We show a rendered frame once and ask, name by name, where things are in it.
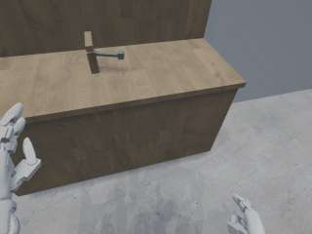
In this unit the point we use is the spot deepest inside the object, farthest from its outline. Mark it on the robot left hand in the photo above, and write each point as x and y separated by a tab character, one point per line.
11	125

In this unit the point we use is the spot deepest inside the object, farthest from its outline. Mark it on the tap lever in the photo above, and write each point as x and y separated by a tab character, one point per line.
120	54

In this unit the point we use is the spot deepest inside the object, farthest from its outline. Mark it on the robot left forearm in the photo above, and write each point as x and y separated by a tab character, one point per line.
9	223

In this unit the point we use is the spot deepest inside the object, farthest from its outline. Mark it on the robot right hand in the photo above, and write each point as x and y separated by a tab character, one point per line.
247	223

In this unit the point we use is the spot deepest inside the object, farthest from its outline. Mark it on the counter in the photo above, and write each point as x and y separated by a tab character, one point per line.
90	116

